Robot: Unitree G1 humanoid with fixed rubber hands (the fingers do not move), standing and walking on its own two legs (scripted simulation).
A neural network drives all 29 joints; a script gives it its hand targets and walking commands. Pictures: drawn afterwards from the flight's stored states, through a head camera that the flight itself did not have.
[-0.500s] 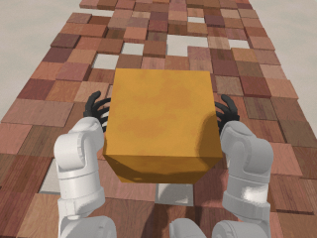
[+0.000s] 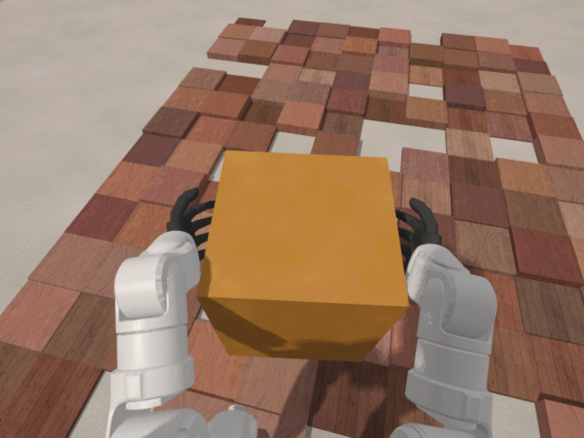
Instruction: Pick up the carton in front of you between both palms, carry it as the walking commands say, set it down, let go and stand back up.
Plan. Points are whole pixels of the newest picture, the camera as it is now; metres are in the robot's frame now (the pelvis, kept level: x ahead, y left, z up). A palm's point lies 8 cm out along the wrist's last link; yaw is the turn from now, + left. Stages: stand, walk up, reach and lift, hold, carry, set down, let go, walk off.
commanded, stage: carry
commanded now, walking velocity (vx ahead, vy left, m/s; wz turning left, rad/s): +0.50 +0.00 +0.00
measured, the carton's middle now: (299, 266) +0.35 +0.02 +0.04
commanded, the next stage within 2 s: none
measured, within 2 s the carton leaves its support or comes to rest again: neither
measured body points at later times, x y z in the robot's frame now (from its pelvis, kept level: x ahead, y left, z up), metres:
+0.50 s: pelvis +0.33 -0.01 +0.00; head +0.34 -0.02 +0.45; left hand +0.68 +0.12 +0.11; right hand +0.66 -0.18 +0.11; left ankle +0.22 +0.11 -0.72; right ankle +0.46 -0.13 -0.73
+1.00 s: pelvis +0.68 -0.06 -0.03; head +0.70 -0.07 +0.42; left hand +1.03 +0.08 +0.11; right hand +1.03 -0.23 +0.10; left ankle +0.83 +0.00 -0.73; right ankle +0.49 -0.12 -0.74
